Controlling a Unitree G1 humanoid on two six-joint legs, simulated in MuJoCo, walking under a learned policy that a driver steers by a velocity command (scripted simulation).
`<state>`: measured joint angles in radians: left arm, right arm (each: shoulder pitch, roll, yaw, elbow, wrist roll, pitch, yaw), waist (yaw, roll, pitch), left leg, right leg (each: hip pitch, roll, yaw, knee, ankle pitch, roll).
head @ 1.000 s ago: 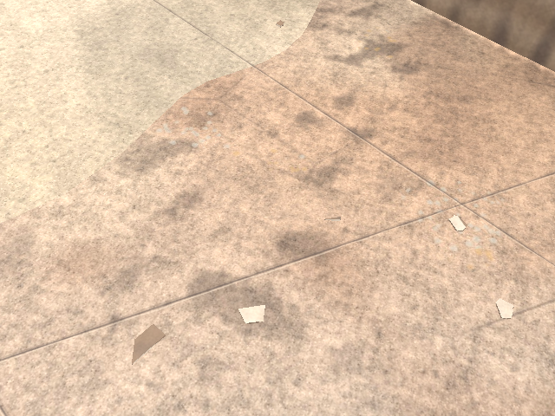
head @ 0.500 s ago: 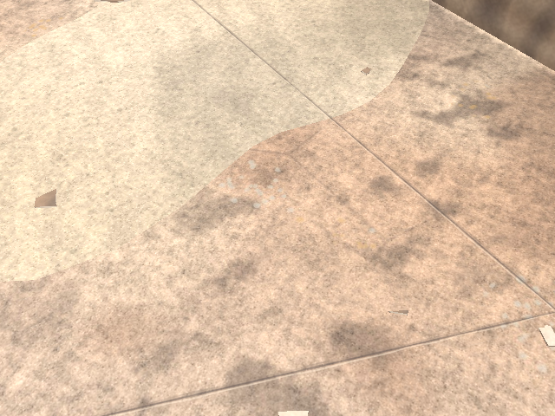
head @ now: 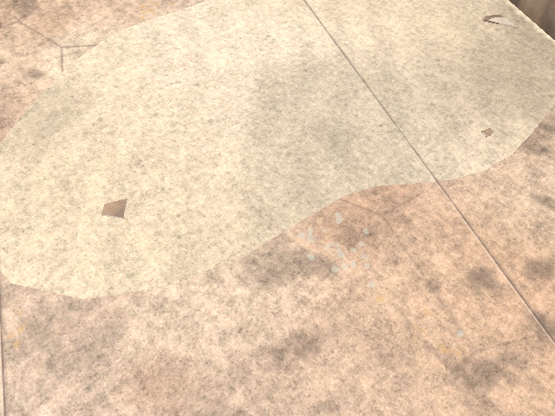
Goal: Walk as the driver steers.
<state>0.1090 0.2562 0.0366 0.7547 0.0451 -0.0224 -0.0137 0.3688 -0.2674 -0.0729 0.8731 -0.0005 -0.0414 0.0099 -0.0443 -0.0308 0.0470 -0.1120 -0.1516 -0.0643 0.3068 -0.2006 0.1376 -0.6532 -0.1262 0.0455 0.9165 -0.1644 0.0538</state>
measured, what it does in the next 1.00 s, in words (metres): walks ahead: right foot, then left foot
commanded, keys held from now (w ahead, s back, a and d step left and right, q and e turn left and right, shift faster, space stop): w+q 0.14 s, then w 0.38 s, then w+e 0.48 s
